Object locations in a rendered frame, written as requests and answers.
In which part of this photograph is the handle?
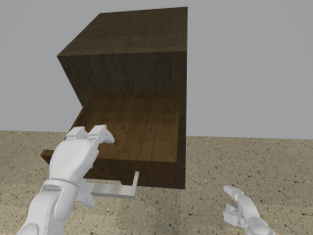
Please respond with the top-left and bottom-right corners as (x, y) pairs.
(87, 171), (140, 200)

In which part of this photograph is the cabinet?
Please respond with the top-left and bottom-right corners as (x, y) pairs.
(57, 6), (188, 190)

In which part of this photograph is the robot right forearm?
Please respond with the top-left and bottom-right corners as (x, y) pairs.
(244, 216), (276, 235)

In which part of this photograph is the robot left forearm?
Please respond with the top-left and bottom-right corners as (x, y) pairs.
(16, 178), (79, 235)

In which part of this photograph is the right robot hand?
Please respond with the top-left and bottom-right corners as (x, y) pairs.
(223, 185), (260, 230)

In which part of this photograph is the drawer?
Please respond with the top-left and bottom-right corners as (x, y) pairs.
(40, 90), (181, 185)

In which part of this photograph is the left robot hand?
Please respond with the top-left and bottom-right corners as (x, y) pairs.
(49, 124), (114, 209)

